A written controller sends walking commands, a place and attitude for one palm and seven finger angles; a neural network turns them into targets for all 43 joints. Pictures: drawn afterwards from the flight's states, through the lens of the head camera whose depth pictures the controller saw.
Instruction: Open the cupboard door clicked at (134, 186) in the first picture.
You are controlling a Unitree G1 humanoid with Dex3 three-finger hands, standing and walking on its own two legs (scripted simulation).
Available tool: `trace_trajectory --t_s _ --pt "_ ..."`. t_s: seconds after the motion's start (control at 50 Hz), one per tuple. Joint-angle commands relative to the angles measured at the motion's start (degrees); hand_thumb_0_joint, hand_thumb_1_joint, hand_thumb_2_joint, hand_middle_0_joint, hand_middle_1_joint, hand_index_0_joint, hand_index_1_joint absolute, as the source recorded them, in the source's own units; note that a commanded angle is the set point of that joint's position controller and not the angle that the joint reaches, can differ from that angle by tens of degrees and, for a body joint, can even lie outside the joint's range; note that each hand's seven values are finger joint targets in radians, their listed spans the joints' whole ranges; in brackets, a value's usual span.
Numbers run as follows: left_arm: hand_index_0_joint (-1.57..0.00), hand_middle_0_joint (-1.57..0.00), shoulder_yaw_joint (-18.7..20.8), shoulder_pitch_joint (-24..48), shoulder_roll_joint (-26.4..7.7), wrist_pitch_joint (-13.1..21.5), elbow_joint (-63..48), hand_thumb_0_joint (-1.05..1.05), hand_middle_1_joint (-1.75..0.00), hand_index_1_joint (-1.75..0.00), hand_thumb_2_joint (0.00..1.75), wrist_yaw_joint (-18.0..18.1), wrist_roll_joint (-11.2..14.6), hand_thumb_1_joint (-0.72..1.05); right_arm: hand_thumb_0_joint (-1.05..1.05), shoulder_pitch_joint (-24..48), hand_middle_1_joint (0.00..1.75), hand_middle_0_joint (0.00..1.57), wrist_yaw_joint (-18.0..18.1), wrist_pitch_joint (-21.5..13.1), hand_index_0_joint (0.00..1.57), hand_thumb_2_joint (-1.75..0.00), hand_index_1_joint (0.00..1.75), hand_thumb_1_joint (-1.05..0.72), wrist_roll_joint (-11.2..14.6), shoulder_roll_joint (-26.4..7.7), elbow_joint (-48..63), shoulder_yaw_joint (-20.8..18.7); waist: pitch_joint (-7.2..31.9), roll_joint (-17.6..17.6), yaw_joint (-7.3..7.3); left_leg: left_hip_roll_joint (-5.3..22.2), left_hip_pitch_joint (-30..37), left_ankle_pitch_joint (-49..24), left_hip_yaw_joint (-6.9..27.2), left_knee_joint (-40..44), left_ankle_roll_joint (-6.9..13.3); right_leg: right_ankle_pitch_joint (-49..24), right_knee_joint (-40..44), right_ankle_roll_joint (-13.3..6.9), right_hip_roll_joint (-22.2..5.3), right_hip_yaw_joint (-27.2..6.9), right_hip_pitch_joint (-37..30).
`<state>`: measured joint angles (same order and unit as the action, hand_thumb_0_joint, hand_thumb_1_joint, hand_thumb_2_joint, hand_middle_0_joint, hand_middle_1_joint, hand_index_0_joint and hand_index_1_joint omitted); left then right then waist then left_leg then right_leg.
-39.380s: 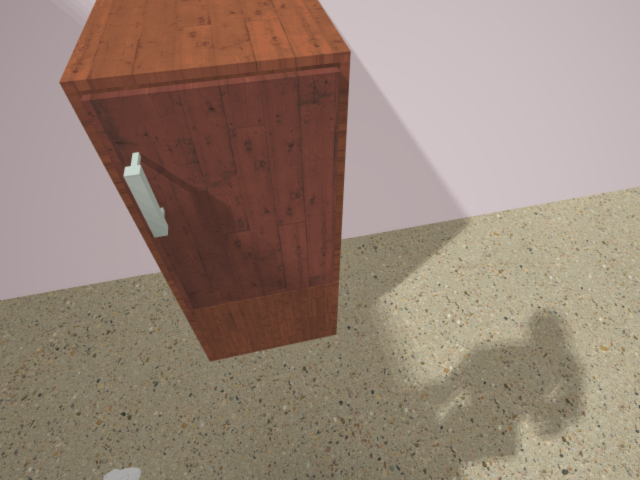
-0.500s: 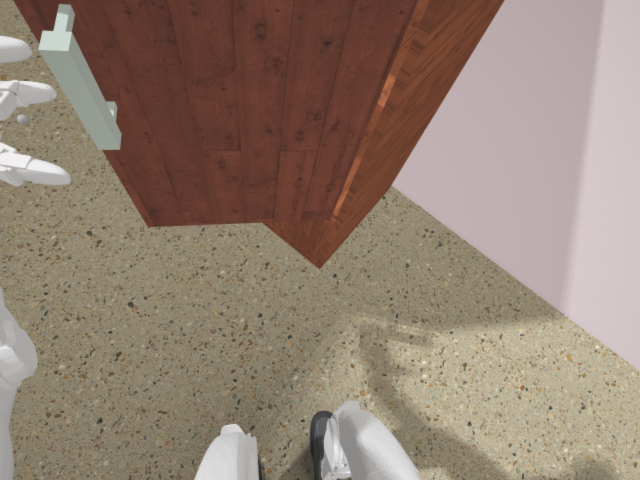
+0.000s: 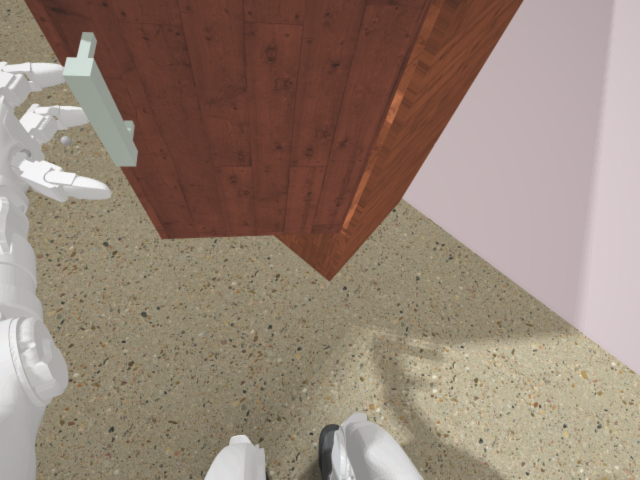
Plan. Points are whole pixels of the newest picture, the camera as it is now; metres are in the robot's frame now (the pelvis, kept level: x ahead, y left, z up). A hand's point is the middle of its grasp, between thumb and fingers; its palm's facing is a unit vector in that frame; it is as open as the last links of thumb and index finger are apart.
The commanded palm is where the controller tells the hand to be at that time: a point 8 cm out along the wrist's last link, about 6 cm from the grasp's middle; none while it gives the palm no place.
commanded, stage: slide the fingers in behind the handle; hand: left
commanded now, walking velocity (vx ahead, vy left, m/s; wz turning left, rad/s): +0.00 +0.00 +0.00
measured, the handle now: (108, 105) +0.54 +0.23 +0.07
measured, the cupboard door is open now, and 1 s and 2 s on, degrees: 45 45 45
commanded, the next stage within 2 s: close the thumb around the handle in 1.12 s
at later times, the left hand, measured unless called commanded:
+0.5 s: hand (79, 148) +0.48 +0.25 +0.06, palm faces +0.09 -1.00 +0.00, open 15.2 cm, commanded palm +0.47 +0.25 +0.07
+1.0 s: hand (128, 140) +0.49 +0.20 +0.07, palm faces +0.03 -1.00 -0.04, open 14.1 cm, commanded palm +0.47 +0.24 +0.07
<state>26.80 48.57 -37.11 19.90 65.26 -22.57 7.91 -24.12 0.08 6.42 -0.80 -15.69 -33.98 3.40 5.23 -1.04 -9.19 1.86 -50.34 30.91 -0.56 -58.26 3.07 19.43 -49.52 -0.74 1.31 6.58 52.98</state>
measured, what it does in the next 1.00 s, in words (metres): stands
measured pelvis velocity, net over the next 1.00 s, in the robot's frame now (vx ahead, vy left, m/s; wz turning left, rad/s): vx -0.01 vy -0.01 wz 0.01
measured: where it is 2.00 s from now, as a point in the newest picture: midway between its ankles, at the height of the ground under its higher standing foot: outside the picture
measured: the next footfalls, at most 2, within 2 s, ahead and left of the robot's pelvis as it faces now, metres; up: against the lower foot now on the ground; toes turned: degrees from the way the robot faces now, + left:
none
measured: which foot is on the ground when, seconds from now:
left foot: down 0.00-1.00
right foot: down 0.00-1.00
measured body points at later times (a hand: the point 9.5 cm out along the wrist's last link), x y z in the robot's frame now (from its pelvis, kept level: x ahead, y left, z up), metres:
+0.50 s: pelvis +0.00 -0.01 +0.00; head +0.14 +0.03 +0.43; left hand +0.47 +0.30 +0.07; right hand +0.02 -0.27 -0.11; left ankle -0.04 +0.07 -0.68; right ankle +0.03 -0.12 -0.68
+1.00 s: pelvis -0.01 -0.01 +0.00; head +0.12 +0.01 +0.43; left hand +0.48 +0.25 +0.07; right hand +0.01 -0.27 -0.11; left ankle -0.04 +0.07 -0.68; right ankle +0.03 -0.12 -0.68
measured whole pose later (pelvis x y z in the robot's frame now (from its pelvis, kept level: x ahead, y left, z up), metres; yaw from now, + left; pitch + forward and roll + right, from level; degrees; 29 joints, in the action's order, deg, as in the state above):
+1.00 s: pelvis -0.01 -0.01 +0.00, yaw +1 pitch +22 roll -3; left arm 22.4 50.7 -29.7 24.1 66.5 -14.5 4.8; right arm -21.7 -0.9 3.4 -1.3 -15.2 -34.2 2.7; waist 5.2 -1.6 -9.4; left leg 1.1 -50.1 30.3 -1.1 -58.7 2.7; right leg 19.8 -51.9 -1.3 0.6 5.9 53.7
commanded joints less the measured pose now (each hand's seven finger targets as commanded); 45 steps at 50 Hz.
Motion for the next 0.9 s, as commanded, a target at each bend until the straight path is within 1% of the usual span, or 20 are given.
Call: trace_trajectory --t_s 0.0,0.04,0.16,0.22,0.24,0.26,0.32,0.38,0.44,0.48,0.52,0.58,0.62,0.64,0.68,0.7,0.74,0.78,0.8,0.88 --pt "-0.30 -0.30 -2.87 25.16 -9.78 5.15 -14.21 0.00 -1.20 -1.20 0.30 -0.80 1.14 -0.50 0.00 -10.55 0.30 0.20 1.13 -0.72 0.20 -0.90 0.30 -0.90 -0.09 -11.18 1.60 -4.55 26.76 -12.48 -2.29 1.04 23.32 -42.81 5.98 6.58 -4.29 -17.93 1.62 -0.97 2.21 -2.71 -11.34" --pt "-0.30 -0.30 -2.56 24.39 -10.13 5.45 -14.52 0.00 -1.20 -1.20 0.30 -0.51 0.85 -0.50 0.00 -10.47 0.30 0.20 0.99 -0.71 0.20 -0.90 0.30 -0.90 -0.18 -11.26 1.22 -4.70 27.87 -12.89 -1.55 1.08 24.21 -43.69 6.17 6.60 -4.62 -18.08 1.57 -0.93 2.11 -2.78 -11.66" --pt "-0.30 -0.30 -5.46 26.07 -6.19 5.99 -13.87 0.00 -1.20 -1.20 0.30 0.28 0.80 -0.50 0.00 -9.82 0.30 0.20 0.92 -1.24 0.20 -0.90 0.30 -0.90 -0.33 -10.98 0.36 -4.83 26.99 -11.56 -2.54 0.87 23.84 -41.22 6.09 6.58 -4.41 -17.39 1.75 -0.88 1.98 -2.77 -11.17" --pt "-0.30 -0.30 -4.71 26.89 -7.57 6.44 -13.47 0.00 -1.20 -1.20 0.30 0.59 0.48 -0.50 0.00 -9.61 0.30 0.20 1.06 -1.37 0.20 -0.90 0.30 -0.90 -0.29 -11.10 0.06 -4.79 27.03 -11.71 -2.43 0.66 22.83 -40.42 6.02 6.33 -4.29 -17.63 1.40 -0.97 1.78 -3.08 -11.36" --pt "-0.30 -0.30 -6.71 27.94 -5.12 6.38 -13.54 0.00 -1.20 -1.20 0.30 0.48 0.42 -0.50 0.00 -9.34 0.30 0.20 0.96 -1.54 0.20 -0.90 0.30 -0.90 -0.37 -10.78 0.09 -4.68 26.80 -11.88 -3.08 0.56 22.69 -39.74 5.85 6.32 -4.14 -17.68 1.33 -0.86 1.78 -3.08 -11.27" --pt "-0.30 -0.30 -5.80 26.67 -5.80 6.38 -13.21 0.00 -1.20 -1.20 0.30 0.55 0.43 -0.50 0.00 -9.42 0.30 0.20 0.88 -1.57 0.20 -0.90 0.30 -0.90 -0.42 -10.85 0.16 -4.71 27.15 -11.90 -2.32 0.47 22.40 -39.65 5.92 6.38 -4.13 -17.67 1.33 -1.06 1.74 -3.11 -12.06" --pt "-0.30 -0.30 -7.93 28.87 -3.73 6.88 -15.43 0.00 -1.20 -1.20 0.30 0.54 0.55 -0.50 0.00 -9.07 0.30 0.20 0.88 -1.85 0.20 -0.90 0.30 -0.90 -0.42 -10.67 -0.12 -4.91 28.52 -13.06 -2.99 0.70 24.58 -42.01 6.22 6.04 -4.51 -18.21 1.21 -0.97 1.71 -2.99 -10.89" --pt "-0.30 -0.30 -8.95 26.80 -1.61 6.65 -14.64 0.00 -1.20 -1.20 0.30 0.76 0.81 -0.50 0.00 -9.02 0.30 0.20 0.50 -2.06 0.20 -0.90 0.30 -0.90 -0.45 -10.56 -0.08 -4.95 28.61 -11.40 -2.75 0.63 24.43 -41.80 6.39 6.22 -4.45 -18.22 1.24 -1.00 1.80 -2.69 -11.53" --pt "-0.30 -0.30 -10.24 27.95 0.11 7.35 -17.25 0.00 -1.20 -1.20 0.30 0.94 1.10 -0.50 0.00 -8.85 0.30 0.20 0.35 -2.35 0.20 -0.90 0.30 -0.90 -0.53 -10.29 -0.37 -5.21 30.79 -13.37 -2.68 0.65 27.11 -44.57 6.61 5.89 -4.86 -19.19 1.20 -1.05 1.78 -2.68 -11.19" --pt "-0.30 -0.30 -10.14 26.50 0.13 7.03 -14.93 0.00 -1.20 -1.20 0.30 1.40 1.02 -0.50 0.00 -8.47 0.30 0.20 0.33 -2.43 0.20 -0.90 0.30 -0.90 -0.35 -10.36 -0.53 -5.06 27.72 -9.86 -2.93 0.52 23.74 -40.71 6.21 6.30 -4.25 -18.27 1.56 -0.94 1.77 -2.74 -11.89" --pt "-0.30 -0.30 -11.08 29.26 1.14 7.60 -16.33 0.00 -1.20 -1.20 0.30 1.93 0.92 -0.50 0.00 -8.28 0.30 0.20 0.32 -2.70 0.20 -0.90 0.30 -0.90 -0.43 -10.20 -0.82 -5.08 27.38 -12.30 -3.14 0.41 24.66 -40.84 6.46 6.52 -4.45 -17.99 1.50 -1.07 1.66 -2.70 -11.00" --pt "-0.30 -0.30 -11.05 28.52 1.31 7.76 -15.78 0.00 -1.20 -1.20 0.30 2.56 0.60 -0.50 0.00 -8.37 0.30 0.20 0.19 -3.00 0.20 -0.90 0.30 -0.90 -0.56 -10.23 -1.10 -5.20 27.80 -10.94 -3.07 0.29 24.38 -39.53 6.42 6.47 -4.40 -17.35 1.52 -1.05 1.63 -2.73 -11.23" --pt "-0.30 -0.30 -11.71 28.74 2.13 8.43 -17.18 0.00 -1.20 -1.20 0.30 2.75 0.59 -0.50 0.00 -8.36 0.30 0.20 0.07 -3.25 0.20 -0.90 0.30 -0.90 -0.60 -10.02 -1.07 -5.26 29.54 -12.60 -2.66 0.33 26.27 -42.11 6.65 6.36 -4.89 -17.98 1.20 -1.17 1.57 -2.59 -11.00" --pt "-0.30 -0.30 -13.68 28.67 4.78 8.41 -16.83 0.00 -1.20 -1.20 0.30 2.72 0.58 -0.50 0.00 -8.08 0.30 0.20 -0.11 -3.40 0.20 -0.90 0.30 -0.90 -0.60 -9.72 -1.14 -5.22 28.77 -13.01 -2.97 0.29 26.43 -42.26 6.66 6.45 -5.02 -17.80 1.29 -1.17 1.57 -2.40 -10.51" --pt "-0.30 -0.30 -12.60 28.40 3.60 8.44 -16.27 0.00 -1.20 -1.20 0.30 3.15 0.63 -0.50 0.00 -8.02 0.30 0.20 -0.15 -3.40 0.20 -0.90 0.30 -0.90 -0.57 -10.06 -1.26 -5.25 27.47 -11.27 -2.89 0.30 25.08 -40.34 6.80 6.70 -4.79 -17.04 1.36 -1.19 1.62 -2.38 -10.81" --pt "-0.30 -0.30 -13.88 29.37 5.11 8.62 -16.43 0.00 -1.20 -1.20 0.30 3.26 0.78 -0.50 0.00 -8.13 0.30 0.20 -0.08 -3.50 0.20 -0.90 0.30 -0.90 -0.54 -9.95 -1.19 -5.32 27.13 -10.41 -3.52 0.28 25.48 -40.98 7.15 6.59 -4.70 -16.96 1.29 -1.30 1.68 -2.12 -10.21" --pt "-0.30 -0.30 -10.97 30.81 2.84 8.01 -13.19 0.00 -1.20 -1.20 0.30 4.32 1.32 -0.50 0.00 -7.77 0.30 0.20 0.16 -3.43 0.20 -0.90 0.30 -0.90 -0.31 -10.10 -1.81 -5.14 25.83 -9.80 -3.37 0.04 22.77 -37.07 6.81 6.77 -4.63 -15.80 1.30 -1.12 1.45 -2.35 -10.33" --pt "-0.30 -0.30 -7.69 28.83 0.10 6.88 -9.08 0.00 -1.20 -1.20 0.30 5.39 1.29 -0.50 0.00 -7.82 0.30 0.20 0.25 -3.47 0.20 -0.90 0.30 -0.90 -0.13 -10.16 -1.34 -4.78 23.89 -6.01 -2.79 -0.48 17.38 -31.75 6.03 7.28 -3.62 -15.25 1.20 -1.03 1.29 -2.71 -13.12" --pt "-0.30 -0.30 -2.97 27.67 -4.84 6.87 -8.30 0.00 -1.20 -1.20 0.30 6.32 1.27 -0.50 0.00 -8.21 0.30 0.20 0.54 -3.59 0.20 -0.90 0.30 -0.90 -0.26 -10.56 -0.75 -4.64 24.38 -5.88 -1.28 -0.86 15.11 -31.11 5.75 7.25 -3.19 -16.06 0.73 -1.33 1.15 -3.08 -15.32" --pt "-0.30 -0.30 -2.89 26.94 -7.09 7.99 -10.97 0.00 -1.20 -1.20 0.30 8.54 -2.57 -0.50 0.00 -7.89 0.30 0.20 0.01 -3.59 0.20 -0.90 0.30 -0.90 -0.50 -9.48 1.27 -4.12 27.04 -8.38 -0.04 -1.07 13.86 -32.01 4.65 7.01 -3.00 -18.05 -0.42 -1.07 0.74 -4.02 -17.34"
